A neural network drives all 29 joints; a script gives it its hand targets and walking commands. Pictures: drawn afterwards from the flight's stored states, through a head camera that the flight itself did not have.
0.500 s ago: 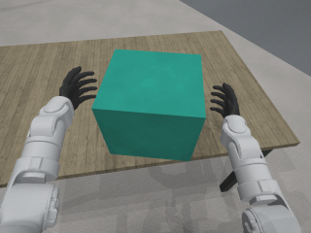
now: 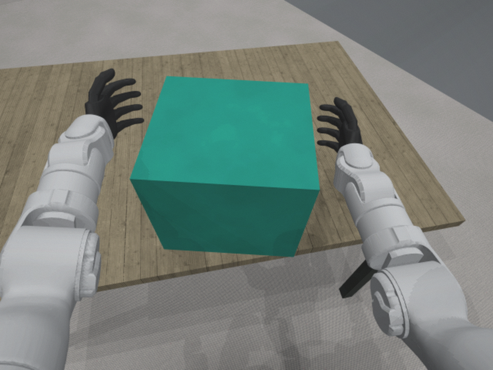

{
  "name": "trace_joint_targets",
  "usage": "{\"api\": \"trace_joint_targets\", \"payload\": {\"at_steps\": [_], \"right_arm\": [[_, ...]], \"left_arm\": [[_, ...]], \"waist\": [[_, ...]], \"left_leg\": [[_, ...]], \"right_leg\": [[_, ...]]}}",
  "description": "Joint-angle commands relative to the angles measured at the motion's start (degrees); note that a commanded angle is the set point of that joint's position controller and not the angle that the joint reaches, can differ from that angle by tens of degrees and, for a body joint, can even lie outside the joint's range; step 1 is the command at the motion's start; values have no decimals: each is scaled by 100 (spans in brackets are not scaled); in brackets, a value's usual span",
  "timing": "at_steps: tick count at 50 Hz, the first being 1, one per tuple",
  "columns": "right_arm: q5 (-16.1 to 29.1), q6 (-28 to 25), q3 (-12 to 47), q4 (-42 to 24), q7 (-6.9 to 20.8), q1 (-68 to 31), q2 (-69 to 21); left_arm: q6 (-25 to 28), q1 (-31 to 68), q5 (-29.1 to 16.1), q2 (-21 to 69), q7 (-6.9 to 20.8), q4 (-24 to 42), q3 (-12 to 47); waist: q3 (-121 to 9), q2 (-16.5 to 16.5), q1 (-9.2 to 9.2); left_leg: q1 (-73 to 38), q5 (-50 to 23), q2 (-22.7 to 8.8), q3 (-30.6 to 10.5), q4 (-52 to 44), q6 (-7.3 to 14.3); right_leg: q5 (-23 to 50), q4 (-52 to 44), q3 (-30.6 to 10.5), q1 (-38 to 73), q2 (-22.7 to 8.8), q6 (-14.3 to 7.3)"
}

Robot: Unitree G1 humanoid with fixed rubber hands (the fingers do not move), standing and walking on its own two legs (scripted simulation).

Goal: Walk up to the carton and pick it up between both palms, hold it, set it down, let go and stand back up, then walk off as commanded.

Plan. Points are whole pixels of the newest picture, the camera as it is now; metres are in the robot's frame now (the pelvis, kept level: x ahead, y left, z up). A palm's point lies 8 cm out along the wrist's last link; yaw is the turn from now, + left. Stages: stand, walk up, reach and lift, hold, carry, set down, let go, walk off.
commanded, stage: reach and lift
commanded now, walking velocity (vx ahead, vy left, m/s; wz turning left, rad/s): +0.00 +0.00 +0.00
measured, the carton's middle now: (232, 170) +0.45 +0.01 +0.02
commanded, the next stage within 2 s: none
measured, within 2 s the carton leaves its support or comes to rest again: neither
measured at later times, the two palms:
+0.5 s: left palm (117, 133) +0.48 +0.21 +0.10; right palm (342, 154) +0.43 -0.18 +0.08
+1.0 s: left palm (134, 163) +0.49 +0.20 +0.02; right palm (326, 173) +0.44 -0.17 +0.02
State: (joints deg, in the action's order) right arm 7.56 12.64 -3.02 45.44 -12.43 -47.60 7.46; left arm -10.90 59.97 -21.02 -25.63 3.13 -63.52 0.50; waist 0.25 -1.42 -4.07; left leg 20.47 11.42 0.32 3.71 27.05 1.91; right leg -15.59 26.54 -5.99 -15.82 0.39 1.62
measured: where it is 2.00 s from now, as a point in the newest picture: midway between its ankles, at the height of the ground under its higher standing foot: outside the picture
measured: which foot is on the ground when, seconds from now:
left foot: down 0.00-1.00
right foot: down 0.00-1.00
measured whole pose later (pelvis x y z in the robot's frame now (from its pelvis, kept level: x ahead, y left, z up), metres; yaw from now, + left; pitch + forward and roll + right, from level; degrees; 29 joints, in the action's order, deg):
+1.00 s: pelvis +0.01 +0.02 -0.01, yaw -2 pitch +24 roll -3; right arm 8.2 -14.4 -3.0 67.6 -7.9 -51.3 7.5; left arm 14.0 60.4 -20.6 -19.8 0.2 -82.0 2.9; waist -9.3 1.3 -4.9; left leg 45.6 12.3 -1.4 3.7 34.4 1.9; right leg -13.4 26.8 -6.0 -37.6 1.9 1.8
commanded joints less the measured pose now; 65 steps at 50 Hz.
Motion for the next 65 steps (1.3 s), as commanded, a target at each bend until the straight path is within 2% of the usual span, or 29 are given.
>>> {"api": "trace_joint_targets", "payload": {"at_steps": [1, 2, 3, 5, 6, 7, 11, 13, 16, 17, 25, 26, 28, 31, 32, 35, 37, 40, 42, 45, 46, 49, 52, 56, 57, 58, 60, 61, 65], "right_arm": [[575, -674, -797, -552, -30, -4024, 1756], [534, -686, -732, -427, -48, -3834, 1597], [608, -671, -763, -255, -17, -4004, 1755], [544, -618, -763, 152, 32, -4052, 1762], [592, -687, -715, 52, 36, -4055, 1707], [694, -744, -590, 24, 45, -4020, 1691], [748, -925, -533, 231, 51, -3824, 1597], [616, -1019, -511, 436, 57, -3771, 1613], [689, -1247, -456, 344, 65, -3765, 1495], [678, -1286, -423, 519, 101, -3796, 1524], [540, -1822, -277, 858, 204, -3569, 1299], [580, -1878, -229, 759, 235, -3659, 1255], [472, -2066, -339, 1043, 272, -3497, 1325], [474, -2278, -372, 1445, 373, -3500, 1286], [402, -2342, -436, 1568, 389, -3436, 1308], [450, -2668, -489, 1483, 427, -3345, 1383], [444, -2853, -562, 1374, 423, -3553, 1346], [453, -3106, -501, 1247, 410, -3395, 1488], [599, -3074, -408, 1476, 483, -3234, 1393], [573, -3195, -422, 1543, 472, -3092, 1466], [584, -3244, -533, 1657, 461, -2976, 1487], [646, -3228, -412, 1609, 476, -3090, 1413], [712, -3201, -184, 1479, 516, -3193, 1244], [571, -3067, -265, 1734, 502, -3281, 1003], [576, -3017, -111, 1687, 501, -3152, 860], [554, -2981, -184, 1680, 506, -3394, 769], [429, -2917, -244, 1708, 518, -3436, 609], [411, -2914, -250, 1500, 503, -3474, 526], [222, -2813, -368, 1453, 557, -3759, 283]], "left_arm": [[686, 4109, -122, -1170, -107, 781, 584], [696, 4037, -107, -1135, -84, 656, 616], [683, 4045, -97, -1251, -70, 269, 524], [732, 4060, -139, -1140, -77, -103, 644], [790, 4104, -137, -1035, -94, 133, 729], [786, 3952, -136, -1019, -82, 44, 676], [1002, 3937, -37, -1037, -36, -48, 667], [1081, 3689, -34, -930, 4, -483, 692], [1329, 3698, -39, -624, 20, -290, 880], [1415, 3685, -13, -721, 20, -412, 813], [2135, 3448, -48, -456, 51, -1157, 899], [2253, 3570, -4, -536, 26, -1108, 900], [2406, 3481, 37, -551, -15, -1115, 844], [2615, 3529, 222, -399, -72, -1222, 790], [2653, 3493, 204, -319, -110, -1292, 885], [2843, 3298, 358, -361, -220, -946, 711], [2906, 3431, 312, -196, -252, -859, 803], [2951, 3189, 338, -165, -284, -692, 722], [2928, 3173, 406, -83, -326, -778, 662], [2950, 3113, 429, -37, -355, -406, 625], [2939, 2905, 472, 11, -350, -272, 701], [2971, 3172, 460, -30, -383, -186, 621], [3042, 3185, 454, 17, -389, -201, 478], [3051, 3377, 646, 245, -332, -391, 487], [3018, 3103, 692, 323, -317, -559, 334], [3043, 3416, 692, 444, -299, -541, 422], [3045, 3450, 887, 451, -254, -765, 248], [3091, 3447, 758, 584, -214, -738, 322], [3138, 3831, 909, 573, -157, -1069, 226]], "waist": [[-5117, 1091, -669], [-5202, 1056, -745], [-5035, 1012, -603], [-4860, 1064, -655], [-4950, 1185, -722], [-4959, 1166, -597], [-5176, 1328, -572], [-5068, 1071, -538], [-5014, 1353, -602], [-5035, 1344, -477], [-5470, 1066, -428], [-5625, 1091, -337], [-5818, 1090, -387], [-5825, 1393, -258], [-5841, 1352, -332], [-6347, 1625, -123], [-6714, 1717, -250], [-7136, 1726, -202], [-7064, 1723, -95], [-7251, 1812, -199], [-7418, 1922, -144], [-7442, 1836, -115], [-7075, 1580, 44], [-6579, 1567, -39], [-6309, 1335, 91], [-6210, 1373, -4], [-5985, 1268, 72], [-6013, 1067, -50], [-5730, 965, -6]], "left_leg": [[-3102, -3440, -303, -546, 597, -596], [-3180, -3498, -299, -546, 628, -564], [-2986, -3456, -319, -573, 626, -577], [-2887, -3196, -315, -594, 570, -571], [-2934, -3309, -339, -605, 634, -608], [-3079, -3561, -315, -587, 652, -588], [-3120, -3923, -330, -558, 813, -660], [-2920, -3927, -347, -561, 827, -639], [-2962, -4082, -380, -583, 896, -694], [-2820, -3992, -383, -601, 895, -702], [-2251, -3635, -286, -492, 1089, -591], [-2155, -3665, -311, -485, 1062, -594], [-2268, -3801, -341, -520, 1132, -662], [-2345, -4038, -395, -550, 1220, -764], [-2294, -4074, -421, -587, 1245, -807], [-2535, -4860, -515, -701, 1346, -971], [-2673, -5041, -493, -705, 1497, -1023], [-2845, -5756, -551, -743, 1633, -1117], [-2885, -5614, -525, -652, 1610, -1141], [-3184, -6125, -569, -698, 1737, -1144], [-3242, -6387, -628, -686, 1756, -1282], [-3161, -6428, -625, -677, 1836, -1234], [-2670, -5869, -523, -527, 1809, -1118], [-2631, -5512, -528, -603, 1557, -1005], [-2544, -5447, -532, -574, 1523, -965], [-2417, -5140, -477, -552, 1561, -952], [-2111, -4670, -427, -415, 1396, -858], [-1978, -4441, -384, -419, 1377, -815], [-1568, -3687, -348, -369, 1228, -692]], "right_leg": [[2861, -472, 1001, -1121, 251, -166], [2983, -501, 1023, -1139, 252, -131], [2843, -451, 950, -1185, 243, -123], [2568, -499, 950, -1354, 228, -149], [2536, -444, 980, -1364, 232, -171], [2713, -510, 961, -1392, 244, -144], [2914, -392, 981, -1469, 238, -131], [2951, -372, 1013, -1464, 251, -110], [2790, -277, 1029, -1699, 246, -144], [2604, -228, 1004, -1742, 241, -151], [2756, 68, 1019, -2078, 144, -83], [2665, 157, 1026, -2005, 157, -64], [2776, 173, 1024, -2057, 180, -65], [2276, 176, 1091, -2562, 222, -123], [2288, 267, 1148, -2608, 239, -116], [2406, 347, 1147, -2757, 296, -128], [2526, 305, 1254, -3008, 308, -145], [2810, 397, 1258, -2927, 347, -107], [2630, 231, 1235, -3087, 371, -175], [2830, 258, 1220, -3146, 393, -168], [2664, 142, 1242, -3188, 402, -233], [2777, 147, 1212, -3230, 360, -201], [2922, 229, 1126, -2878, 306, -191], [2672, 273, 1131, -3054, 256, -65], [2691, 267, 1131, -2837, 289, -64], [2655, 336, 1110, -2880, 259, -68], [2705, 297, 1098, -2547, 225, -51], [2731, 290, 1102, -2379, 179, -31], [2583, 417, 1024, -2198, 89, -20]]}}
